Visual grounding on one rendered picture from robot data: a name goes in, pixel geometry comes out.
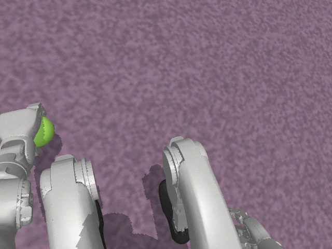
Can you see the right robot arm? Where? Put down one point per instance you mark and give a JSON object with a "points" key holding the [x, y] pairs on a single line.
{"points": [[270, 244]]}

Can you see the left robot foot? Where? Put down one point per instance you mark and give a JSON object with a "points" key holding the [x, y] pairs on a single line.
{"points": [[101, 222]]}

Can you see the right robot hand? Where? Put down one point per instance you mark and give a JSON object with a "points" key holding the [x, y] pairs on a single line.
{"points": [[252, 233]]}

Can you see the ball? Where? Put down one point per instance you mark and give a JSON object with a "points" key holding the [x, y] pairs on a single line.
{"points": [[45, 132]]}

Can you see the right robot foot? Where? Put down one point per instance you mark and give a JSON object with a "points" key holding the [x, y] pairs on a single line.
{"points": [[178, 237]]}

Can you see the left robot hand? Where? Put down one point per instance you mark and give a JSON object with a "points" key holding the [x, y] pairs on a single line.
{"points": [[23, 122]]}

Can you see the left robot arm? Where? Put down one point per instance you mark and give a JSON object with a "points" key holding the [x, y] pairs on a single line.
{"points": [[17, 156]]}

